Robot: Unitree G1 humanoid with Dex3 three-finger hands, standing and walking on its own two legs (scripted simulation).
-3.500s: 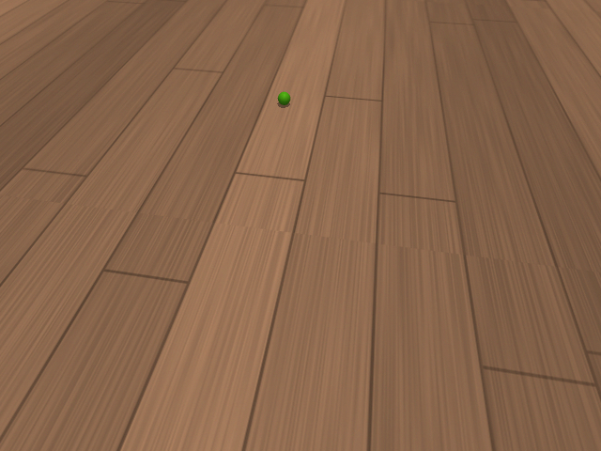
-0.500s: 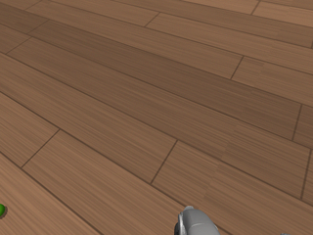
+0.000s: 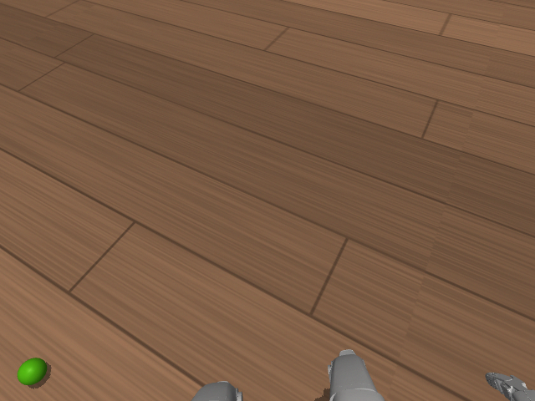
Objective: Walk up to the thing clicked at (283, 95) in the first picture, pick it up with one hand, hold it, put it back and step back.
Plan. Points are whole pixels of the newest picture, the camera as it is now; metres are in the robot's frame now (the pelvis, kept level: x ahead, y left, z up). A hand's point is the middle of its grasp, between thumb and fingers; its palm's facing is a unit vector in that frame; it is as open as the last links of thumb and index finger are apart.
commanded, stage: walk up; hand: left
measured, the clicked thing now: (32, 371) +0.28 +0.77 -0.68
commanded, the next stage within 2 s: none
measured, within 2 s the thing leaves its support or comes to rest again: neither
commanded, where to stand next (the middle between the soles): -0.13 +0.68 m, yaw -20 degrees
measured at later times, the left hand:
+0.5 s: hand out of the picture +0.09 +0.51 -0.08, palm faces -0.07 -0.80 -0.59, open 7.4 cm
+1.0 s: hand out of the picture +0.02 +0.73 -0.11, palm faces -0.28 -0.81 -0.51, open 7.4 cm
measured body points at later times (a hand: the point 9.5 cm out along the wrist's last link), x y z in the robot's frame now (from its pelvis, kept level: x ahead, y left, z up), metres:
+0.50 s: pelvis -0.03 +0.22 +0.02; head +0.00 +0.18 +0.46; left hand +0.09 +0.55 -0.05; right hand +0.05 -0.12 -0.09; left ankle -0.01 +0.40 -0.59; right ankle +0.05 +0.02 -0.68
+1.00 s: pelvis -0.11 +0.47 +0.02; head -0.04 +0.42 +0.46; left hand +0.03 +0.77 -0.08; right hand -0.13 +0.14 -0.11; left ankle -0.03 +0.50 -0.68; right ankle -0.10 +0.37 -0.68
